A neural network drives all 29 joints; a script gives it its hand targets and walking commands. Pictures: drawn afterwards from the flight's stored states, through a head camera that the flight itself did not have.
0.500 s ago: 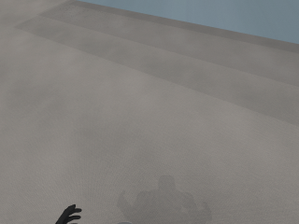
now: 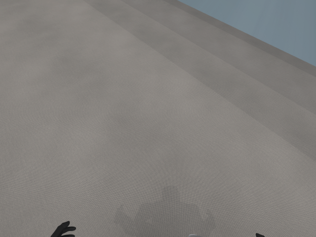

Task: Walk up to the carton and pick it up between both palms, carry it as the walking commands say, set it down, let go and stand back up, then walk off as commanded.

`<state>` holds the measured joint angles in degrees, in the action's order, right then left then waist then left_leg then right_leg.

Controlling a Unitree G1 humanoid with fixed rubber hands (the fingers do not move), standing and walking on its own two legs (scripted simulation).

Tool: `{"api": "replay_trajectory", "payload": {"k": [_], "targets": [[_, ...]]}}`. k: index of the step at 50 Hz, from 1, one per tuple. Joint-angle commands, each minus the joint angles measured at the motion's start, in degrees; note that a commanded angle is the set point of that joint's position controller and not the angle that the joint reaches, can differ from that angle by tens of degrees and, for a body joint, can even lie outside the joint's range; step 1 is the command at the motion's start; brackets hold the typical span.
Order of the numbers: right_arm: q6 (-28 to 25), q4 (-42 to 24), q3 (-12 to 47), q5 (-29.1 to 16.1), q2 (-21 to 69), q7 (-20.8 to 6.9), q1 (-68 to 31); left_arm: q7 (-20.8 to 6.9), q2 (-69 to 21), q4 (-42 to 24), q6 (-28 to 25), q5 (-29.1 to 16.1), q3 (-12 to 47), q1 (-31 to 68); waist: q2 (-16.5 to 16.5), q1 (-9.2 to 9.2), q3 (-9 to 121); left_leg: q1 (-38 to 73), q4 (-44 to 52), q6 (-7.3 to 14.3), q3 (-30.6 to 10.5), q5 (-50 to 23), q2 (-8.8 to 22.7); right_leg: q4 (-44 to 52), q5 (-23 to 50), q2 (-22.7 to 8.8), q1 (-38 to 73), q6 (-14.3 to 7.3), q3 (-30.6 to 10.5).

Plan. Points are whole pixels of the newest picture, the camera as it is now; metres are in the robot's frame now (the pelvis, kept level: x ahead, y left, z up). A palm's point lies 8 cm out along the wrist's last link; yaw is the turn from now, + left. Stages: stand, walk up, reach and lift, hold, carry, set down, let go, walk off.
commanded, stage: walk off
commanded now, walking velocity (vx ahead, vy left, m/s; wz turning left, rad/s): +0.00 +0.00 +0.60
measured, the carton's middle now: out of the picture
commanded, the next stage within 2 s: stand in 0.48 s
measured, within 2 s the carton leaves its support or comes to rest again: neither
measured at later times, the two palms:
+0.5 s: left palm out of the picture -0.01 +0.25 -0.10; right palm (251, 231) +0.18 -0.25 -0.12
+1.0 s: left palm out of the picture -0.08 +0.25 -0.12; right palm out of the picture +0.15 -0.19 -0.13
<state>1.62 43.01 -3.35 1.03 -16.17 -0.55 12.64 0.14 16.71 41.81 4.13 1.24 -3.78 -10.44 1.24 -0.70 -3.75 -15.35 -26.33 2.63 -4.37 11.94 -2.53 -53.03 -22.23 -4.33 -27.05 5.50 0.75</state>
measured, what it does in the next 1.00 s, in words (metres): steps on the spot, turning left: right foot, then left foot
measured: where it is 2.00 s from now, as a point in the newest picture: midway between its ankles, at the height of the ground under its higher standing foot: outside the picture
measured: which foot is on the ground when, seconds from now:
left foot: down 0.00-0.16, up 0.18-0.58, down 0.60-1.00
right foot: up 0.00-0.14, down 0.16-0.60, up 0.62-0.94, down 0.96-1.00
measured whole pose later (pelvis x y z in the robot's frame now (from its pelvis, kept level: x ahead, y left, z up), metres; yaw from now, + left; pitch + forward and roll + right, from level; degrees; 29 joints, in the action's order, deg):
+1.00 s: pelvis -0.04 -0.01 +0.00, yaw +24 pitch -1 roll +1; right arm 0.6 50.4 -0.5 0.7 -12.4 0.3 10.0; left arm 0.8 12.7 49.5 2.2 1.3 -2.0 -13.9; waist -0.1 0.5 -2.0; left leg -12.0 -26.6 1.5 1.9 13.5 -1.5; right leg -26.8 -13.6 -2.6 -11.0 0.8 3.5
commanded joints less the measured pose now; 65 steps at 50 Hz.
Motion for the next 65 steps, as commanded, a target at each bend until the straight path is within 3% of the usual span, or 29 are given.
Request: {"api": "replay_trajectory", "payload": {"k": [1, 5, 7, 8, 9, 10, 11, 12, 13, 15, 20, 25, 27, 28, 29, 30, 31, 32, 34, 36, 39, 44, 46, 48, 49, 50, 52, 55, 65], "targets": [[-0.32, -2.41, -3.07, 0.31, -11.14, -0.05, 2.35, 0.40, 3.45, -4.57, -0.95, -0.31, -0.65, 2.19, -10.51, -1.56, 4.91, 5.94, 6.30, 7.68, -16.41, -11.58, 13.76, 5.29, -1.89, 1.73, -1.33, -0.64, -0.21], [0.25, -2.51, -3.25, 0.41, -11.03, -0.61, 0.29, 0.92, 2.81, -4.70, -1.88, -1.12, -0.31, 0.96, -11.39, -0.37, 6.20, 2.22, 3.95, 6.25, -20.01, -18.57, 12.74, 15.23, -1.65, 4.61, 8.18, -1.80, 0.20], [0.21, -2.45, -3.04, -0.56, -10.16, -0.49, -1.07, 1.74, 2.89, -3.27, -2.76, -0.85, -0.40, -3.77, -9.64, 2.43, 7.10, -1.38, 0.47, 2.51, -19.80, -15.88, 10.28, 30.32, 6.59, 4.51, 17.81, -2.24, 0.55], [-0.16, -2.51, -2.47, -1.05, -7.77, -0.22, 0.08, 2.31, 6.25, -2.88, -3.34, -0.13, -1.10, -5.84, -4.87, 2.65, 8.14, -7.56, -3.31, -0.40, -17.40, -7.10, 7.34, 34.74, 7.76, -2.70, 25.53, -3.37, -4.21], [-0.36, -3.37, -1.39, -1.58, -2.49, 0.01, 2.70, 2.35, 11.92, -4.20, -3.55, 0.22, -1.89, -4.84, 10.54, 1.37, 9.40, -17.84, -16.34, -3.74, -6.87, 11.96, -0.73, 39.81, 5.78, -19.96, 31.81, -6.88, -19.09], [0.22, -3.80, -2.63, 0.51, -7.25, 0.43, -0.19, 1.79, 13.22, -4.33, -3.12, 0.28, -2.48, -3.50, 11.99, 3.12, 6.49, -17.82, -26.88, -4.84, -1.12, 21.48, -0.58, 40.02, 11.58, -25.36, 19.87, -13.18, -22.05], [0.67, -3.27, -3.29, 1.25, -9.01, -0.02, -0.75, 1.41, 8.91, -4.54, -3.28, 0.28, -1.30, -1.94, 6.75, 1.65, 3.53, -16.06, -32.92, -4.99, -2.94, 19.06, 1.14, 39.92, 12.54, -21.82, 15.42, -13.66, -18.18], [1.05, -2.15, -3.51, 1.09, -8.09, -0.65, 1.05, 1.19, 6.42, -4.94, -3.46, 0.05, -0.47, 1.15, 5.91, -0.20, 1.94, -15.03, -36.76, -5.26, -2.42, 15.63, 1.21, 39.39, 12.80, -17.56, 13.01, -12.17, -12.37], [1.38, -0.97, -3.65, 0.54, -7.68, -1.35, 3.26, 1.32, 5.51, -5.68, -3.51, 0.16, -0.23, 4.00, 7.42, -1.55, 1.80, -15.08, -39.10, -5.95, -1.13, 12.37, 1.82, 38.96, 12.93, -13.72, 13.24, -10.58, -7.24], [1.70, -0.25, -3.46, 0.28, -6.51, -2.26, 4.20, 1.88, 4.98, -5.75, -3.75, 0.30, -0.14, 3.74, 9.44, -0.85, 2.22, -15.97, -40.39, -7.79, 1.11, 10.27, 2.12, 37.53, 18.28, -11.32, 15.64, -10.82, -2.20], [2.10, -2.56, -2.37, -0.19, -4.20, -2.51, -2.43, 1.83, 6.71, -2.99, -4.24, 0.30, -0.86, -3.70, 9.82, 3.24, 3.73, -16.51, -30.28, -9.44, 4.56, 12.03, 3.55, 33.86, 30.27, -14.07, 23.39, -12.75, 1.14], [1.84, -4.54, -1.38, -0.78, -3.03, -2.54, -5.81, 0.71, 9.29, -1.32, -4.03, 0.81, -2.15, -5.58, 12.39, 4.27, 5.97, -7.22, -16.83, -7.81, 9.57, 14.24, 2.77, 28.84, 37.74, -15.21, 21.89, -13.28, 4.81], [1.39, -4.08, -1.23, -0.77, -2.91, -2.26, -3.92, 0.31, 10.02, -0.59, -3.66, 0.39, -2.57, -5.70, 12.49, 3.02, 6.71, -2.96, -9.21, -6.36, 9.92, 11.88, 2.16, 26.64, 38.21, -15.72, 21.05, -12.45, 4.30], [0.97, -2.98, -1.30, -0.32, -3.08, -1.91, -1.23, 0.13, 9.80, -0.46, -3.36, -0.22, -2.49, -4.99, 10.79, 1.17, 6.92, 2.06, -0.74, -5.33, 9.93, 5.81, 1.91, 23.88, 36.93, -15.37, 18.62, -10.55, 5.36], [0.36, -1.63, -1.51, 0.80, -4.72, -1.32, 1.50, -0.12, 8.37, -0.14, -3.12, -0.87, -1.99, -5.59, 5.97, -0.50, 7.76, 9.74, 7.44, -4.76, 7.71, -2.74, 3.37, 19.81, 31.57, -14.32, 13.43, -7.17, 7.26], [-0.50, -1.25, -2.16, 1.61, -8.56, -0.77, 4.55, -0.61, 3.78, -1.00, -2.84, -0.61, -0.72, -7.40, -6.86, -1.06, 10.69, 20.35, 11.23, -3.26, -7.45, -10.12, 16.33, 8.65, 9.71, -10.29, 2.22, -3.18, 9.20], [-0.70, -1.40, -3.72, -0.36, -15.74, -0.36, 3.86, -0.44, 0.04, -4.41, -2.20, -0.39, 0.44, -4.24, -21.19, -2.24, 9.18, 15.78, 9.59, 5.87, -17.52, -28.10, 28.45, 2.91, -13.99, -3.43, -5.03, -1.07, 9.05], [-0.96, -0.77, -2.70, -0.27, -10.62, -0.26, 4.71, 0.08, 3.89, -3.02, -1.10, -0.21, -0.37, -1.51, -11.59, -3.96, 9.11, 14.14, 7.54, 8.19, -12.77, -29.79, 26.16, -1.62, -13.27, -4.78, -2.82, -1.12, 2.48], [-0.89, -1.18, -0.59, 0.18, -6.32, 0.47, -2.45, -0.29, 4.16, -0.86, -0.80, -1.09, -0.66, -3.48, -11.27, 0.10, 4.48, 9.43, 8.12, 5.52, -5.06, -26.82, 18.83, -1.88, -5.95, -4.03, -1.57, -1.52, 1.86], [-1.17, -1.29, 0.08, -0.05, -5.76, 1.22, -4.58, -0.51, 4.89, 1.16, -0.72, -0.16, -1.08, -6.38, -12.44, 1.23, 5.50, 9.05, 7.46, 4.68, -1.17, -30.88, 15.30, -3.36, -1.00, -2.31, 0.76, -1.54, 2.61], [-1.62, -0.38, 0.78, 0.00, -4.90, 1.22, -4.47, -0.59, 3.21, 2.22, -0.51, -0.24, -0.65, -6.55, -10.01, 1.45, 6.01, 7.94, 8.28, 5.44, -0.92, -25.20, 14.58, 0.09, 0.09, -0.65, 3.37, -1.54, 2.30], [-1.79, 1.98, 0.86, 0.34, -5.17, 0.92, -3.64, 0.12, 1.11, 3.11, -0.11, -0.45, 0.18, -4.43, -11.05, 0.36, 3.54, 5.54, 9.01, 7.25, -4.38, -13.31, 14.54, 14.37, -1.29, 1.60, 8.95, -3.12, 2.82], [-1.77, 3.07, 0.95, 0.11, -5.01, 0.90, -3.96, 0.69, 0.45, 4.34, -0.75, -0.50, 0.31, -6.00, -8.77, 1.56, 3.98, 4.28, 7.43, 6.66, -5.21, -12.40, 14.11, 22.99, 3.60, 2.25, 13.75, -4.16, 3.08], [-1.91, 4.38, 1.48, -0.45, -2.80, 1.11, -3.12, 1.09, 1.13, 6.16, -2.37, 0.29, 0.56, -9.10, -4.59, 2.89, 5.55, -0.88, 6.58, 2.74, -5.03, -6.96, 11.95, 34.12, 16.46, -1.81, 24.75, -4.79, -0.42], [-1.94, 5.15, 1.90, -0.63, -0.59, 1.15, -1.49, 1.16, 3.39, 6.03, -3.41, 0.98, 0.74, -9.62, 0.98, 2.20, 6.31, -3.40, 3.30, 0.92, -1.89, -1.99, 8.71, 37.22, 20.83, -9.57, 27.61, -5.77, -8.13], [-1.33, 5.34, 2.35, -0.76, 1.27, 0.97, -0.85, 0.82, 7.74, 6.58, -3.73, -0.27, -0.35, -4.99, 9.60, -1.16, 2.97, 4.15, 6.53, -0.73, 1.12, -0.11, 4.99, 36.68, 18.05, -10.54, 15.38, -8.73, -9.20], [-1.02, 8.36, 1.70, -0.18, -2.13, 0.81, -0.94, -0.02, 2.39, 6.34, -4.41, -0.31, 0.83, -2.09, 6.48, 0.22, 0.92, 8.69, 6.91, -1.05, 0.75, -4.36, 5.59, 38.62, 10.93, -6.51, 11.93, -6.77, -6.47], [-1.71, 10.97, 1.28, -0.07, -2.49, 0.91, 0.57, 0.56, 1.96, 8.97, -4.86, -0.83, 1.08, -4.78, 3.53, 0.54, 1.89, 8.35, 8.01, -1.17, -0.09, -7.26, 7.06, 38.10, 11.46, -3.72, 15.47, -5.99, -3.84], [-2.10, 17.88, 1.96, -0.26, -0.46, 1.97, 3.54, 1.05, 0.74, 14.13, -4.83, -0.66, 1.57, -5.46, -1.03, 1.03, 0.83, 6.15, 9.39, -1.98, 0.42, -5.76, 7.20, 38.13, 9.26, -3.19, 16.51, -7.20, -3.54]]}}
